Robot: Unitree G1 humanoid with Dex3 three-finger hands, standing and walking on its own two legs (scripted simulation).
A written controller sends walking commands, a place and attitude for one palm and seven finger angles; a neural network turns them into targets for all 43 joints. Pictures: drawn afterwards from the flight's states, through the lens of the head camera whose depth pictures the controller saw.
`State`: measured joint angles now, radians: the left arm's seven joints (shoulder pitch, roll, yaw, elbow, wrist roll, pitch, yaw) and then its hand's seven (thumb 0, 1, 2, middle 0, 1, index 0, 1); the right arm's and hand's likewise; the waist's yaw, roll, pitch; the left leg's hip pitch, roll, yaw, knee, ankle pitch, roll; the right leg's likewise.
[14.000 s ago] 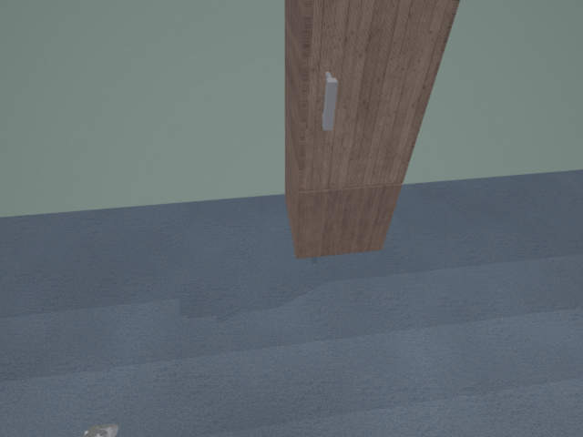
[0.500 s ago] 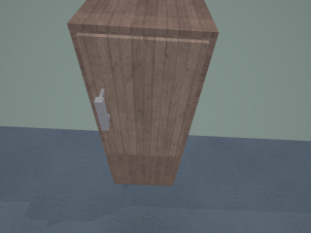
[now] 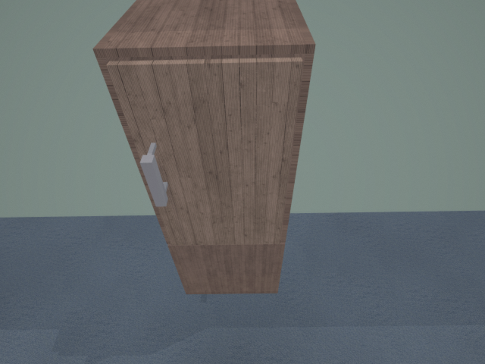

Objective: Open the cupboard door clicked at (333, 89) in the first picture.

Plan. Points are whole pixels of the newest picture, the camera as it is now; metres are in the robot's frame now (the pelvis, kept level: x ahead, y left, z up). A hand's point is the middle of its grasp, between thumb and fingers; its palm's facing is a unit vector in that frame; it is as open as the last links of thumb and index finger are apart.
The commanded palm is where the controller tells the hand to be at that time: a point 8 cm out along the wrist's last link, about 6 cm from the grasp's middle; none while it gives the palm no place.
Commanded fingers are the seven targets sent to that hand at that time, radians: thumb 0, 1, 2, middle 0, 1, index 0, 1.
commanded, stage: come to a stop and stand still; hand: left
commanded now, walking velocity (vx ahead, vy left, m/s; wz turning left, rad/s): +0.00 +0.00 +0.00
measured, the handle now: (157, 175) +0.51 +0.22 +0.01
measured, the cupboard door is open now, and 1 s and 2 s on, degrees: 0 0 0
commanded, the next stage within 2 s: look again from close up in 1.22 s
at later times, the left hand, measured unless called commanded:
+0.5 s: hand out of the picture +0.04 +0.15 -0.17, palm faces +0.02 -0.98 -0.20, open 7.4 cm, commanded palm none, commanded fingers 0.00 0.90 0.90 -0.20 -0.30 -0.20 -0.30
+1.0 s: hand out of the picture +0.03 +0.14 -0.16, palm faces +0.03 -0.98 -0.20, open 7.4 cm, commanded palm none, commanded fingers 0.00 0.90 0.90 -0.20 -0.30 -0.20 -0.30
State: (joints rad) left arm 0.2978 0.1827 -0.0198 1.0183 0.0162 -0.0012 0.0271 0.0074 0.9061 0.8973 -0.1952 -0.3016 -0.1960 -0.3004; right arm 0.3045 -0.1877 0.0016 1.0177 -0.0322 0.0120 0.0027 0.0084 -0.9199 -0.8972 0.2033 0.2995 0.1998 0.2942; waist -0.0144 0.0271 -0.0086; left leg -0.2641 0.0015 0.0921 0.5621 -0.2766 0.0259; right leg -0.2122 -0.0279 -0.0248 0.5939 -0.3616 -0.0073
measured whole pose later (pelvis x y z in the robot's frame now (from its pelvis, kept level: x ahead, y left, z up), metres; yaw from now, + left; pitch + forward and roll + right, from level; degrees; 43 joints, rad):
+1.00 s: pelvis +0.03 -0.03 +0.01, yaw +0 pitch -1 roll +1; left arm 0.28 0.17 -0.02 1.11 0.01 -0.02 0.03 0.01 0.91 0.90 -0.20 -0.30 -0.20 -0.30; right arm 0.23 -0.16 0.01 1.14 -0.02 -0.01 -0.03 0.01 -0.92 -0.90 0.20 0.30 0.20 0.29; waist 0.01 -0.01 0.03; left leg -0.15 0.04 0.07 0.41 -0.23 -0.03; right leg -0.09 0.02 -0.05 0.42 -0.31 -0.05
